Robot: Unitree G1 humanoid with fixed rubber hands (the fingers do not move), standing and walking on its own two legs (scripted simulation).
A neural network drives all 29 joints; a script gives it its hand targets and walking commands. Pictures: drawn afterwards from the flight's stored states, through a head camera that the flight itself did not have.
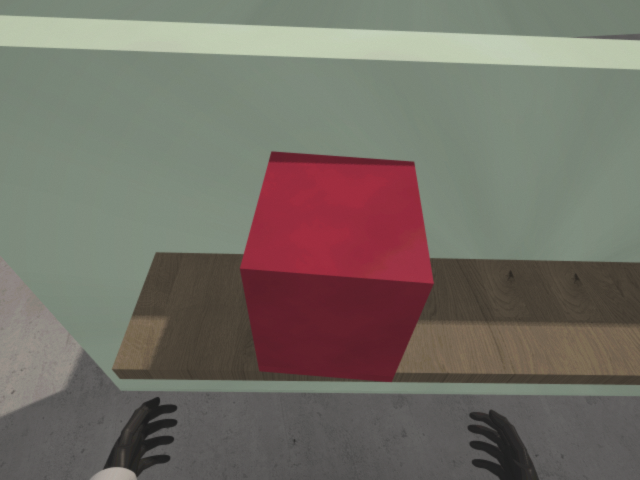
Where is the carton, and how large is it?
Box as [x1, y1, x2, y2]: [240, 151, 433, 381]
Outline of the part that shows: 271,151 240,266 259,370 391,381 433,283 413,162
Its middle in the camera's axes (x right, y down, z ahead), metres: +0.02 +0.04 +0.56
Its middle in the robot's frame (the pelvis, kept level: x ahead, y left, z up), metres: +0.38 +0.00 +0.03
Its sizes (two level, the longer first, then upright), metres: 0.210 0.200 0.250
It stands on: a table, 0.69 m high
